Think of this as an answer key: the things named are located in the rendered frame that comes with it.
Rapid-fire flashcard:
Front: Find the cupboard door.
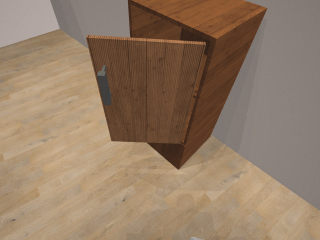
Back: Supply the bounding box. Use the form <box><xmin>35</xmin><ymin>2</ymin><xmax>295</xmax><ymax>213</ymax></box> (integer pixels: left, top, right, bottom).
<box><xmin>86</xmin><ymin>35</ymin><xmax>206</xmax><ymax>144</ymax></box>

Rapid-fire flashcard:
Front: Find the handle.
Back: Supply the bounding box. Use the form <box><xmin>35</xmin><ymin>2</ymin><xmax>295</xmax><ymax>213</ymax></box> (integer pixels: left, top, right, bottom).
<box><xmin>97</xmin><ymin>65</ymin><xmax>112</xmax><ymax>106</ymax></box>

